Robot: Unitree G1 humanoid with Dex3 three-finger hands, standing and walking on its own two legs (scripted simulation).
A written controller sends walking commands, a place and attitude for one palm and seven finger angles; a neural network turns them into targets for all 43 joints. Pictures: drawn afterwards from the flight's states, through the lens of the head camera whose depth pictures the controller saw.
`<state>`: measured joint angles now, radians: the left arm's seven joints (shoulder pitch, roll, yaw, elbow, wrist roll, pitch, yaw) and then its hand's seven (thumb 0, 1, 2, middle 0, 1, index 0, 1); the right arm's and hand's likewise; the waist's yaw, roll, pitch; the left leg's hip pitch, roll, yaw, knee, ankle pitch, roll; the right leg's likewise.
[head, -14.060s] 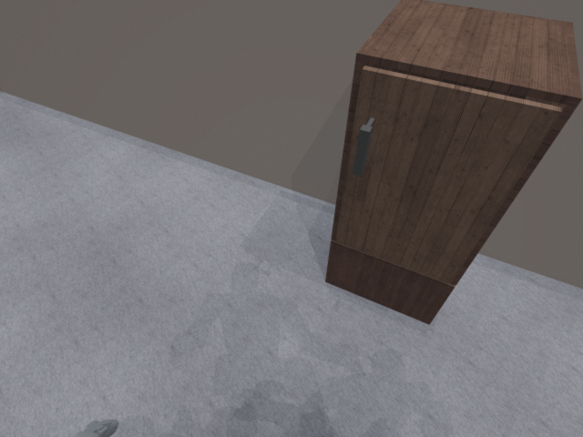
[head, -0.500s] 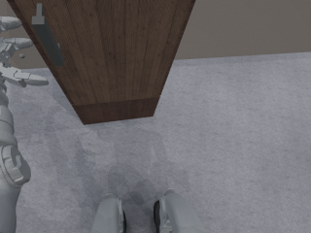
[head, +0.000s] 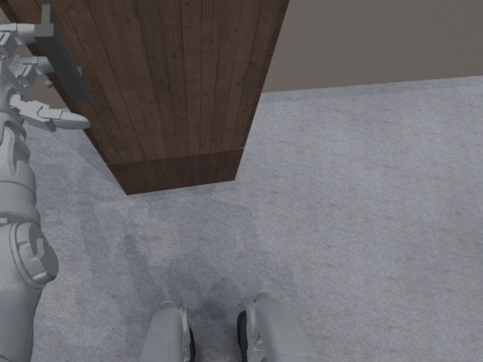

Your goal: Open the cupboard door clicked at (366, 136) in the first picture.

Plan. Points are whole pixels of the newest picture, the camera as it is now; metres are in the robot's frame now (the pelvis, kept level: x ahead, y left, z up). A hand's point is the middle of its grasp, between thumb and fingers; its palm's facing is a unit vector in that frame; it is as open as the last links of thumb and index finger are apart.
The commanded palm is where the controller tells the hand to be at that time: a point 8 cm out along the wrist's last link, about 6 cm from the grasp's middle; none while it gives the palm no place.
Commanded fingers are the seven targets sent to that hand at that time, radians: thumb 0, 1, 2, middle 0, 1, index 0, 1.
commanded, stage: slide the fingers in behind the handle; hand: left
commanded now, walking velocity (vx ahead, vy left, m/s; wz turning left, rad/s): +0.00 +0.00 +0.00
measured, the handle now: (65, 57) +0.58 +0.22 +0.06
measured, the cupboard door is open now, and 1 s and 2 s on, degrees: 0 0 0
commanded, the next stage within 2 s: close the thumb around the handle in 1.18 s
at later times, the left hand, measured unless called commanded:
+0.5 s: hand (70, 84) +0.53 +0.21 +0.06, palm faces +0.09 -1.00 +0.00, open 14.0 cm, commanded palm +0.50 +0.24 +0.06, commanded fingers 0.00 -0.50 0.30 -0.30 -1.20 -0.30 -1.20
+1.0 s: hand (85, 82) +0.53 +0.19 +0.06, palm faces +0.11 -0.99 -0.01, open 14.0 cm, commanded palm +0.51 +0.23 +0.06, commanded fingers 0.00 -0.50 0.30 -0.30 -1.20 -0.30 -1.20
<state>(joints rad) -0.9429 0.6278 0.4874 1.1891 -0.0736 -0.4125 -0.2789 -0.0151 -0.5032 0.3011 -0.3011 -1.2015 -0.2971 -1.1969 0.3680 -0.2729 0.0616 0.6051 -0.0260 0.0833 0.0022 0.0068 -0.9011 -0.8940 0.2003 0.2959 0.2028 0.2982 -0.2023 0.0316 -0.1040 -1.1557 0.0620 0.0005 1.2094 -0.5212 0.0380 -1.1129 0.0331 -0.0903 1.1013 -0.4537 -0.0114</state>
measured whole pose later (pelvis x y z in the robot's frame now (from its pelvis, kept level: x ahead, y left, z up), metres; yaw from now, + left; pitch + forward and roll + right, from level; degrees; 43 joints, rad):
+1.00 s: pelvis +0.00 +0.00 +0.00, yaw +1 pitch +26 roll -4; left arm -0.96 0.49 0.40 1.21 -0.06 -0.46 -0.13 -0.01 -0.50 0.30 -0.30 -1.20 -0.29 -1.20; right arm 0.38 -0.26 0.05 0.63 -0.04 0.08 0.03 0.01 -0.90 -0.89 0.20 0.30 0.20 0.30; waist -0.19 0.04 -0.11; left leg -1.14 0.05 0.00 1.20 -0.52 0.04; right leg -1.10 0.02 -0.08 1.11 -0.47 -0.01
